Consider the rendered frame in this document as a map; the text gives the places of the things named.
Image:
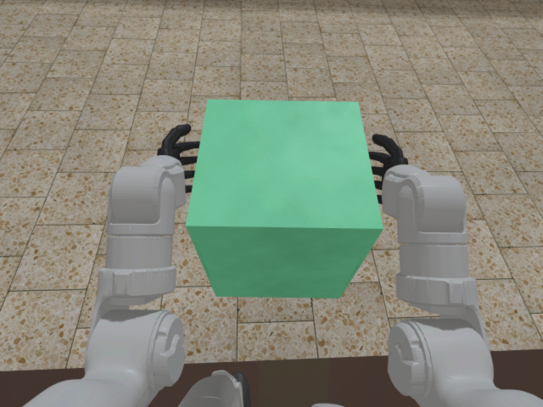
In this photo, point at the left robot foot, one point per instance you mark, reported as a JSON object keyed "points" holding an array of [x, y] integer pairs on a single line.
{"points": [[245, 387]]}

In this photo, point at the left robot upper arm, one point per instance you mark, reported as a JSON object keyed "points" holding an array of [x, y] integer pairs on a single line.
{"points": [[132, 354]]}

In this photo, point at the carton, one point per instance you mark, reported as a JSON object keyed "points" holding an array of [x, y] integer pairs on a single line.
{"points": [[283, 203]]}

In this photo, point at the robot left forearm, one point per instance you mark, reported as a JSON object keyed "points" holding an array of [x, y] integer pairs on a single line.
{"points": [[141, 210]]}

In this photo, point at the left robot thigh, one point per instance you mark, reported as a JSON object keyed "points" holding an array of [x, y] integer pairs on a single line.
{"points": [[214, 391]]}

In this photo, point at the robot left hand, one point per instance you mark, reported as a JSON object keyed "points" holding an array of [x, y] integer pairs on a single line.
{"points": [[171, 148]]}

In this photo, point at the right robot upper arm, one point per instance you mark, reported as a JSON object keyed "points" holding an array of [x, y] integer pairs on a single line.
{"points": [[445, 363]]}

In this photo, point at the robot right hand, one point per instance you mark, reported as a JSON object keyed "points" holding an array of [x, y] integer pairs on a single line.
{"points": [[388, 161]]}

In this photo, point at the robot right forearm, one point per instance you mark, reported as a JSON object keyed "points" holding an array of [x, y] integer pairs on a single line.
{"points": [[431, 217]]}

